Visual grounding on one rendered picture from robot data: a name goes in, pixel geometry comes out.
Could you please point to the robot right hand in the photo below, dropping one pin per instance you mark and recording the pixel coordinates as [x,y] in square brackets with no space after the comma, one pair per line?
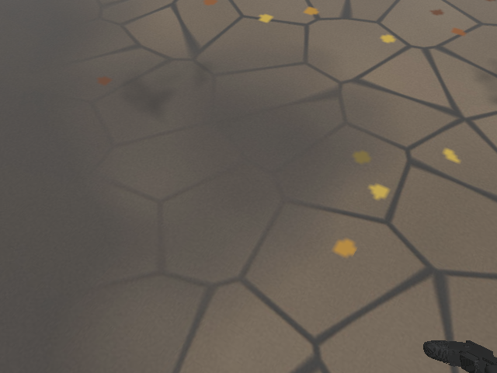
[470,356]

